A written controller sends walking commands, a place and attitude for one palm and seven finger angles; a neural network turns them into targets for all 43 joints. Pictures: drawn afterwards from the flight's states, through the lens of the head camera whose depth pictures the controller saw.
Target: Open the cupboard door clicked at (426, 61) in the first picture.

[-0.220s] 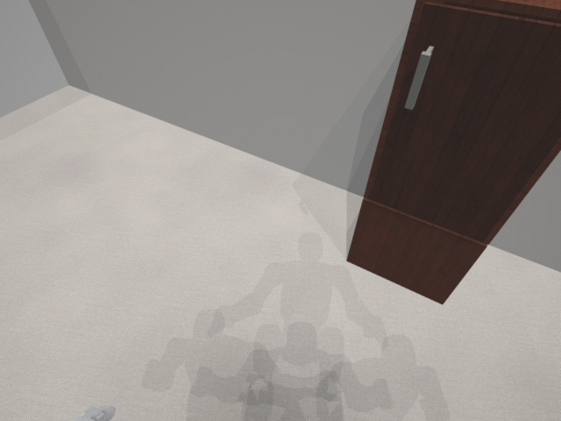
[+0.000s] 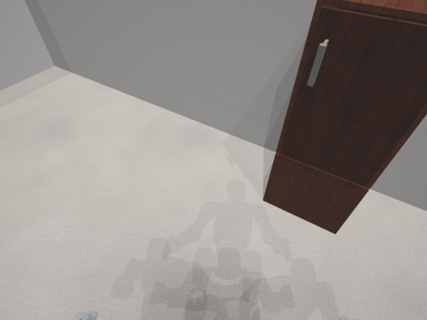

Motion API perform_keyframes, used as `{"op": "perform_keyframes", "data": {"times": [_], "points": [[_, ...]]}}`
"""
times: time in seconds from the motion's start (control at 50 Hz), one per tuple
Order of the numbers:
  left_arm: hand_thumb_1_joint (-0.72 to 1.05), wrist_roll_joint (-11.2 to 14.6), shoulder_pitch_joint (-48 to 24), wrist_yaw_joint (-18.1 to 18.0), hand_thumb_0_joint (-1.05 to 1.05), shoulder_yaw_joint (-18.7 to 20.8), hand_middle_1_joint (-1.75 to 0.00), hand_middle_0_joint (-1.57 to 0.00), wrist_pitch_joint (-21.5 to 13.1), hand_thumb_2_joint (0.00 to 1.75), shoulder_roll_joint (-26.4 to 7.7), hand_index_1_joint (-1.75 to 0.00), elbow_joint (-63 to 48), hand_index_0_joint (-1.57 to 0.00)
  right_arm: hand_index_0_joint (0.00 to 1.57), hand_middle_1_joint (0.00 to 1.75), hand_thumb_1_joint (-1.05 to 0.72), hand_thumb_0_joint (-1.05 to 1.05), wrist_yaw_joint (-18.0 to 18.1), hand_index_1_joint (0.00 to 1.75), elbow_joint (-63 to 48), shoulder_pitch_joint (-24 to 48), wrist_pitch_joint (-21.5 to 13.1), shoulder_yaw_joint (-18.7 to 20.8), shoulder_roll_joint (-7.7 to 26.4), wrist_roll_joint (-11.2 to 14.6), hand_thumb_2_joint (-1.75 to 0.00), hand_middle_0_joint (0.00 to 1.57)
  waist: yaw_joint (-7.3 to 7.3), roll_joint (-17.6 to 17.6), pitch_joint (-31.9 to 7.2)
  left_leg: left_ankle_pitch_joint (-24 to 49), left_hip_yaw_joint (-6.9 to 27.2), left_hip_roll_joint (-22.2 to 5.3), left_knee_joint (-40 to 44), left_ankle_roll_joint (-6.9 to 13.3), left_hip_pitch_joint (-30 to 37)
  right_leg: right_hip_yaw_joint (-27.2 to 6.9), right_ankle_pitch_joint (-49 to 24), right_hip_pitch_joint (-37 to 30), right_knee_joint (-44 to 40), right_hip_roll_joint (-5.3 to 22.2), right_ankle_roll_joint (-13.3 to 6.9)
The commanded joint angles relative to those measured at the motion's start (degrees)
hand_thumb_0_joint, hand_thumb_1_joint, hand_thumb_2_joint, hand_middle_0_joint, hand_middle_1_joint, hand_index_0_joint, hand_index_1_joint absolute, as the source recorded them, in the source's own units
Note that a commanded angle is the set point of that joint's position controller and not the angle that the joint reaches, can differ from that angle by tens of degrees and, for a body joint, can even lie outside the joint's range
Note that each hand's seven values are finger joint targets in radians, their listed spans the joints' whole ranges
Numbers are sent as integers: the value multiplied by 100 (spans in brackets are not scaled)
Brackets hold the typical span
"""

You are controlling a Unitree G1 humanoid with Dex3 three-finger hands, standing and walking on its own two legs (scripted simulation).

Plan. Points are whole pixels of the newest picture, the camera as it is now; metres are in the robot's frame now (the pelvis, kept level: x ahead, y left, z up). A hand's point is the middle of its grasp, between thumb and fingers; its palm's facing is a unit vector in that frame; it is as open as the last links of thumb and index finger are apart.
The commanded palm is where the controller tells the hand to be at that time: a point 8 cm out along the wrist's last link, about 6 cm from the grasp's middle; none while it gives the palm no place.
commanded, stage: stand and wait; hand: left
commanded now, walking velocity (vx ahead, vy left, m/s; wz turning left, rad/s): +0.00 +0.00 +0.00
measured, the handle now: (318, 63) +0.83 -0.27 +0.10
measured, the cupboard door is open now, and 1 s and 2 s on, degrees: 0 0 0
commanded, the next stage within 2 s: look at it before walking up in 0.60 s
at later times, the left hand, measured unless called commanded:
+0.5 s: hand out of the picture +0.06 +0.24 -0.15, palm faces -0.02 -0.94 -0.34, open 7.4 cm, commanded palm none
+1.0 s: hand out of the picture +0.07 +0.23 -0.15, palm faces -0.03 -0.94 -0.33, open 7.4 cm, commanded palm none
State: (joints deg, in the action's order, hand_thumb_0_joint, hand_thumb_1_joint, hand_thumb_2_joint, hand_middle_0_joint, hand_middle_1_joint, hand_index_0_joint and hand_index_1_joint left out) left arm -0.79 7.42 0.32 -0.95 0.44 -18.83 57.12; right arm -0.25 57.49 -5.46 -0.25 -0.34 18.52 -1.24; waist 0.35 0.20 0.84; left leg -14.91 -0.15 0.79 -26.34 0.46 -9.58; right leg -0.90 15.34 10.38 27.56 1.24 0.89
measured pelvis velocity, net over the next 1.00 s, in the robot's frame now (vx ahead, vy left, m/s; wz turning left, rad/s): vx -0.01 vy -0.01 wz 0.00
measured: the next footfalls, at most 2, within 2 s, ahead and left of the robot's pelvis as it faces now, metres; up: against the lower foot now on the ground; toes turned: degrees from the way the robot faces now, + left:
none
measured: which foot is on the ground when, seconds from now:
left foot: down 0.00-1.00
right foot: down 0.00-1.00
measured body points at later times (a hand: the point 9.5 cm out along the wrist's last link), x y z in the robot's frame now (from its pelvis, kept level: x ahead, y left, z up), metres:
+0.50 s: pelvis -0.01 -0.01 +0.00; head +0.00 -0.01 +0.45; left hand +0.07 +0.29 -0.12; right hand +0.07 -0.30 -0.13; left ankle -0.01 +0.12 -0.74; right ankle +0.00 -0.13 -0.74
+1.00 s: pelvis -0.01 -0.01 +0.01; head +0.00 -0.01 +0.46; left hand +0.07 +0.28 -0.13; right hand +0.07 -0.31 -0.13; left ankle -0.01 +0.12 -0.74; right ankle +0.00 -0.13 -0.74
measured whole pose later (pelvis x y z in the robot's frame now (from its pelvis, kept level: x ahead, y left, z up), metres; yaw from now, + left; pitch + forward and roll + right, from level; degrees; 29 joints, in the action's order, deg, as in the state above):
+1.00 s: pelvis -0.01 -0.01 +0.01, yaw +0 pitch -2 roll +0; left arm -0.8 7.4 0.5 -0.3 0.1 -19.3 62.0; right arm -0.2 63.8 -6.6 -0.3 -0.3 19.3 -0.9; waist 0.1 0.0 2.4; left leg -11.4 0.3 -0.4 -21.1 -0.7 -8.0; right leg -0.4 11.8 8.8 22.3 0.1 -0.1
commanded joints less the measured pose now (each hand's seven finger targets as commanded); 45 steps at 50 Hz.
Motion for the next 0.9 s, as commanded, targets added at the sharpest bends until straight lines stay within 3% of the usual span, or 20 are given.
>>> {"op": "perform_keyframes", "data": {"times": [0.0,0.2,0.76,0.88], "points": [[90,9,-303,-106,0,302,-30,-20,-176,90,-1227,-30,-323,-20,20,30,-90,0,91,30,-332,291,-165,306,1201,34,-90,20,-47,10,-306,1033,533,-642,485,188,7,-484,-996,-40,-503,526,-283],[90,22,-252,-100,0,307,-30,-20,-186,90,-1217,-30,-123,-20,20,30,-90,0,97,30,-100,274,-172,287,1210,50,-90,20,-32,-58,-394,1038,575,-677,583,163,84,-512,-988,-172,-636,550,-289],[90,12,-280,-91,0,301,-30,-20,-197,90,-1260,-30,122,-20,20,30,-90,0,82,30,222,184,-154,254,1245,67,-90,20,-22,85,-110,789,602,-705,824,105,94,-590,-615,-64,-983,564,-279],[90,12,-286,-88,0,309,-30,-20,-199,90,-1250,-30,120,-20,20,30,-90,0,87,30,232,175,-169,248,1244,66,-90,20,-33,-4,-225,937,613,-722,834,101,139,-591,-805,-169,-941,564,-285]]}}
